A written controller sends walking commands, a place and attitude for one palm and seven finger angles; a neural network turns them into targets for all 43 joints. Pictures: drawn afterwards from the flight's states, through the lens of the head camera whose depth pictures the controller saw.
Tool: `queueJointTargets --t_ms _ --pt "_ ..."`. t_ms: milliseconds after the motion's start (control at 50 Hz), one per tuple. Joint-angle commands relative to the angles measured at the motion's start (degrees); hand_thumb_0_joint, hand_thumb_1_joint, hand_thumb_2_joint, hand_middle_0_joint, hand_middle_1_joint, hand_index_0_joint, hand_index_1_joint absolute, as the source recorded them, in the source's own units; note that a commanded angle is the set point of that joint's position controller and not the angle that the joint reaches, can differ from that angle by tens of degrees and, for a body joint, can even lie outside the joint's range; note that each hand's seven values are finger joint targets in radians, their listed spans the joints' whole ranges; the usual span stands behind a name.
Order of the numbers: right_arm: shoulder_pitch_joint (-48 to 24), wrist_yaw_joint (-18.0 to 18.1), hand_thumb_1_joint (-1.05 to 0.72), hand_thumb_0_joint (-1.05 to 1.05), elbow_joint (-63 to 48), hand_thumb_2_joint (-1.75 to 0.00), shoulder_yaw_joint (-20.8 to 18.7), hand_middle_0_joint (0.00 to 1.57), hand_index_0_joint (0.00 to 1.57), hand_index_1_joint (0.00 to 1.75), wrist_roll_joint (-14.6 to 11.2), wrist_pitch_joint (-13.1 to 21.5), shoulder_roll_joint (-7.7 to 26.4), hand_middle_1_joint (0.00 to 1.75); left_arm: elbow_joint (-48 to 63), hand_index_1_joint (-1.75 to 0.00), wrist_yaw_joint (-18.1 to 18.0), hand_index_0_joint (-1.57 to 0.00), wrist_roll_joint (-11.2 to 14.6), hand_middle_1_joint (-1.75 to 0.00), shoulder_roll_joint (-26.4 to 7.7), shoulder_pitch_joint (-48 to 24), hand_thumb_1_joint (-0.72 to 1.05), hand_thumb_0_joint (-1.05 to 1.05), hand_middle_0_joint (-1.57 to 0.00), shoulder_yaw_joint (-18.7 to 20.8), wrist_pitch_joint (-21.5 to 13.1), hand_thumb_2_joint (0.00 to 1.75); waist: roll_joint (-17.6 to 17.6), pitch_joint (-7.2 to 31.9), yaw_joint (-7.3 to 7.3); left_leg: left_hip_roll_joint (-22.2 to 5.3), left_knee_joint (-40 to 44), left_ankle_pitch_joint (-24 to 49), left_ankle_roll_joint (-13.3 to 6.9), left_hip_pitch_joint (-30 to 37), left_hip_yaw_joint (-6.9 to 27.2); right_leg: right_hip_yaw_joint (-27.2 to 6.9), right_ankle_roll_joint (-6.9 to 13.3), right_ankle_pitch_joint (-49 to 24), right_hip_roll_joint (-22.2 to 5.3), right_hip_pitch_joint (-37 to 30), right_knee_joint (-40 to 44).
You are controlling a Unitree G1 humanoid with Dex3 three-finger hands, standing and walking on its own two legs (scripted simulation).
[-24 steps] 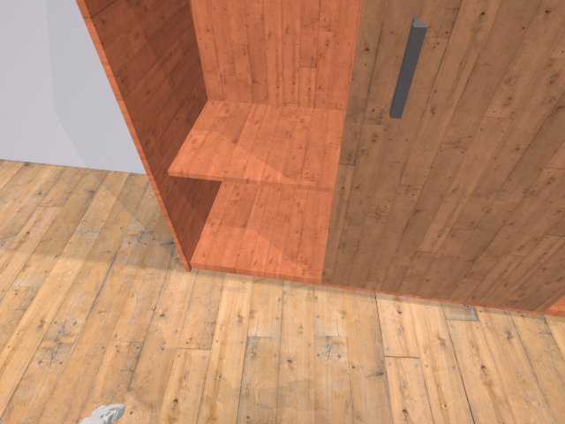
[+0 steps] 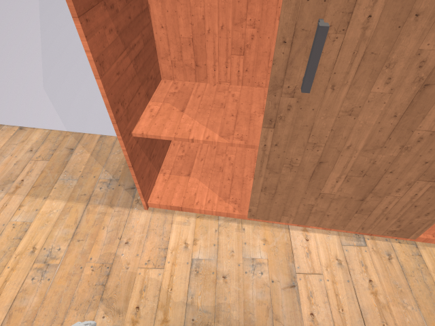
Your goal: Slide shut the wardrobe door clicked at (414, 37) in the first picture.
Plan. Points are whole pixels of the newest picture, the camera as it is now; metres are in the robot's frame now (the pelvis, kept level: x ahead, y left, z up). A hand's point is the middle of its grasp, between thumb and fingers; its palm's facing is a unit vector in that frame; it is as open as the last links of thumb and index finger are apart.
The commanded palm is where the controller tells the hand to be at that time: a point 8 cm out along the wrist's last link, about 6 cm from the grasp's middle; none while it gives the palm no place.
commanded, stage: stand and wait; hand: right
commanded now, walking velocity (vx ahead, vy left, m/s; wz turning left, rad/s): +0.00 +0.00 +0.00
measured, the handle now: (312, 57) +0.72 -0.21 +0.16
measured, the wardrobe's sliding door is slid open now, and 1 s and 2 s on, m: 0.55 0.55 0.55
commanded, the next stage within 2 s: look at it before walking up in 0.44 s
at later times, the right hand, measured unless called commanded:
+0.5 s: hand out of the picture +0.07 -0.23 -0.15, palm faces -0.03 +0.94 -0.33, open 7.3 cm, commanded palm none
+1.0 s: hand out of the picture +0.07 -0.23 -0.15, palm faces -0.02 +0.94 -0.33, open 7.3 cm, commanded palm none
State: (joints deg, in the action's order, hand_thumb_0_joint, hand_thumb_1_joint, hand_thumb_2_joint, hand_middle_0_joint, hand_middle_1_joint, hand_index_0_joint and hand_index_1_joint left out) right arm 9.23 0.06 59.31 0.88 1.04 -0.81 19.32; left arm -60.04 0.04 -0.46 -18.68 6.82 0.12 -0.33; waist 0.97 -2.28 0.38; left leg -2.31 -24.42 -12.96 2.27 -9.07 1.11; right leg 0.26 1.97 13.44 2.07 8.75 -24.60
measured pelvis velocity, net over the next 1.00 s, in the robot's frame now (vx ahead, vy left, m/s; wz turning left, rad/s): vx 0.00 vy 0.02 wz -0.01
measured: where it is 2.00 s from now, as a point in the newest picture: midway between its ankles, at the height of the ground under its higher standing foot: outside the picture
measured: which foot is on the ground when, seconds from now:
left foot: down 0.00-1.00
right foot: down 0.00-1.00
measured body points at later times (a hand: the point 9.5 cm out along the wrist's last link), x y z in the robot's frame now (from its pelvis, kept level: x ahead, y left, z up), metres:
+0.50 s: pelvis -0.01 +0.02 +0.00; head -0.01 +0.02 +0.45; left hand +0.06 +0.31 -0.13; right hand +0.07 -0.28 -0.13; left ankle +0.00 +0.15 -0.74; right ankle +0.00 -0.10 -0.74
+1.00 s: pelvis +0.00 +0.02 +0.00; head +0.01 +0.02 +0.45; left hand +0.08 +0.31 -0.13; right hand +0.07 -0.28 -0.13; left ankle +0.00 +0.15 -0.74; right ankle +0.00 -0.10 -0.74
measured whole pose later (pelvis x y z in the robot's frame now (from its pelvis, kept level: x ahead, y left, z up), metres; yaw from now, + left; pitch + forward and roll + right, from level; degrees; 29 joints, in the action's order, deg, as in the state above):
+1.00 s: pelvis +0.00 +0.02 +0.00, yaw +0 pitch -2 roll +0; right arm 7.7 0.0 62.1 0.5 0.9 0.2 19.7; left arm -63.7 -0.1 -0.3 -18.9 6.5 -0.2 -0.7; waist 0.6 -2.1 0.2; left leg -0.7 -20.8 -11.1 0.6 -7.8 0.0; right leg -0.9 0.1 11.3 0.4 7.7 -20.9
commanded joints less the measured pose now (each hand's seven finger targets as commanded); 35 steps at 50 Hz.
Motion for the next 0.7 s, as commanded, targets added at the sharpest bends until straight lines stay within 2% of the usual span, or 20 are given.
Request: queueJointTargets --t_ms 0,400,540,660,680 --pt "-3.12 0.72 -0.90 0.00 -3.76 -0.90 -2.76 0.20 0.20 0.30 -0.24 1.84 11.28 0.30 3.59 -0.30 -0.59 -0.20 0.02 -0.30 -11.96 -3.35 0.90 0.00 -0.20 2.42 -1.44 0.90 -1.02 3.59 -0.30 -4.18 3.98 5.32 -3.36 0.74 3.80 -6.42 0.50 -5.99 -7.82 0.56 6.01" --pt "-3.78 0.67 -0.90 0.00 -1.41 -0.90 -2.86 0.20 0.20 0.30 -0.30 2.16 11.67 0.30 0.16 -0.30 -0.48 -0.20 0.01 -0.30 -12.11 -1.96 0.90 0.00 -0.20 2.08 -1.37 0.90 -0.47 2.29 -0.31 -4.22 6.51 1.05 -3.62 -0.37 5.13 -6.72 -0.23 -3.35 -8.00 1.32 7.50" --pt "-4.09 0.64 -0.90 0.00 -1.41 -0.90 -2.92 0.20 0.20 0.30 -0.35 2.40 11.74 0.30 -0.05 -0.30 -0.56 -0.20 -0.02 -0.30 -11.99 -2.17 0.90 0.00 -0.20 1.94 -1.57 0.90 0.04 3.43 -0.33 -4.67 6.50 4.48 -3.76 0.52 5.16 -6.36 -0.39 -6.60 -8.17 0.30 6.98" --pt "-4.03 0.61 -0.90 0.00 -1.42 -0.90 -2.88 0.20 0.20 0.30 -0.36 2.38 11.74 0.30 -0.09 -0.30 -0.53 -0.20 -0.05 -0.30 -11.91 -2.48 0.90 0.00 -0.20 1.91 -1.48 0.90 -1.06 2.81 -0.28 -4.55 7.10 3.41 -3.73 0.01 5.27 -6.43 -0.49 -5.84 -8.10 0.25 7.24" --pt "-4.15 0.60 -0.90 0.00 -1.44 -0.90 -2.94 0.20 0.20 0.30 -0.33 2.39 11.76 0.30 -0.20 -0.30 -0.54 -0.20 -0.04 -0.30 -11.87 -2.44 0.90 0.00 -0.20 1.93 -1.48 0.90 -0.33 2.89 -0.38 -4.56 7.13 3.49 -3.73 0.17 5.27 -6.51 -0.49 -5.93 -8.14 0.25 7.28"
